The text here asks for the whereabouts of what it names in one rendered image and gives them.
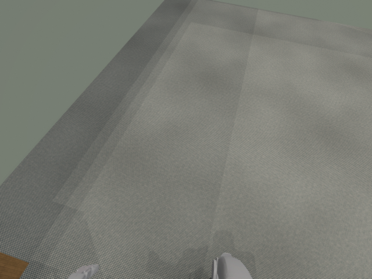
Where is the robot right thigh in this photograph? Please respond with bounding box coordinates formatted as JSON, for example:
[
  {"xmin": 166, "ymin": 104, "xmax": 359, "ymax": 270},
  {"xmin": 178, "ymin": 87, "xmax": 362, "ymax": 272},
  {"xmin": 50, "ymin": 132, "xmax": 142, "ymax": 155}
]
[{"xmin": 212, "ymin": 256, "xmax": 253, "ymax": 279}]

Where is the cupboard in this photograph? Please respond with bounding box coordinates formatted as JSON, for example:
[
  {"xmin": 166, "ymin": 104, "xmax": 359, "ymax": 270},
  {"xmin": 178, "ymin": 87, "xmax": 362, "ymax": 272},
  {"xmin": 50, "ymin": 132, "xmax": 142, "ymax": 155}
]
[{"xmin": 0, "ymin": 252, "xmax": 29, "ymax": 279}]

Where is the robot left hand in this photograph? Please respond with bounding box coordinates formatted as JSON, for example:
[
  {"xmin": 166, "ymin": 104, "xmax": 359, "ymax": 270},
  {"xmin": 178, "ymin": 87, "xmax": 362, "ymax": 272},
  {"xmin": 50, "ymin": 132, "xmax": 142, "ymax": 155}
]
[{"xmin": 67, "ymin": 264, "xmax": 99, "ymax": 279}]

